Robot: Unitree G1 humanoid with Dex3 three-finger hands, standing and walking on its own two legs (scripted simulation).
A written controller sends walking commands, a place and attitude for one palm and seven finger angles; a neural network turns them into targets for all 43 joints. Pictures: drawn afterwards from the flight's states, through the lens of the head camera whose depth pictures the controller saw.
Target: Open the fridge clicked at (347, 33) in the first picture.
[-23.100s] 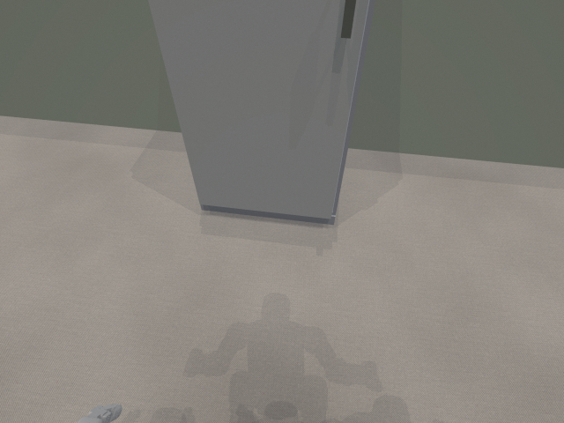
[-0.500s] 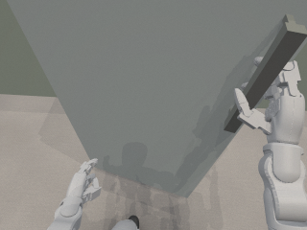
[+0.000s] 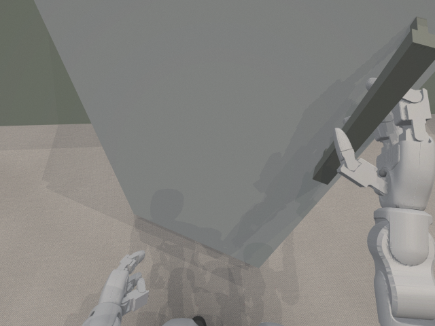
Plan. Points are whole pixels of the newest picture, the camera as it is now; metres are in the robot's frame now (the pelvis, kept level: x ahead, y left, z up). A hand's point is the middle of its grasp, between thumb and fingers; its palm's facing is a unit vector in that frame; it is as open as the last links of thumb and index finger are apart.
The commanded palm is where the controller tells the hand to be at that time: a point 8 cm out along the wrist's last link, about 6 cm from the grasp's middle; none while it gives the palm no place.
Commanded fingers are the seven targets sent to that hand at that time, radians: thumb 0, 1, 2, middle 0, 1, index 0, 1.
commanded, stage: walk backward, drawing the door open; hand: right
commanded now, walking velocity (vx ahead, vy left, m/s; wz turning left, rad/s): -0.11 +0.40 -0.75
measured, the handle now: (359, 116) +0.37 -0.12 +0.22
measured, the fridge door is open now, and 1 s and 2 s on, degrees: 28 53 69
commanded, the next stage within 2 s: stop walking and hold the door back in 1.56 s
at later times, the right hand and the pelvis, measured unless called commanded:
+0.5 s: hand (309, 247) +0.20 -0.05 +0.20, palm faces +0.25 +0.93 -0.26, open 8.6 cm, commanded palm +0.15 -0.09 +0.21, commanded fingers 0.00 -0.90 -0.90 0.45 1.40 0.45 1.40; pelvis -0.08 +0.14 -0.02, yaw -21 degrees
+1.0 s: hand out of the picture +0.12 +0.03 +0.20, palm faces +0.54 +0.82 -0.21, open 8.6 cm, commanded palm +0.06 +0.01 +0.20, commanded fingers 0.00 -0.90 -0.90 0.45 1.40 0.45 1.40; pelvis -0.07 +0.31 +0.00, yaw -38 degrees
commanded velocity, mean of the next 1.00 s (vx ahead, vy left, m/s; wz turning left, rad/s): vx -0.14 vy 0.34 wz -0.59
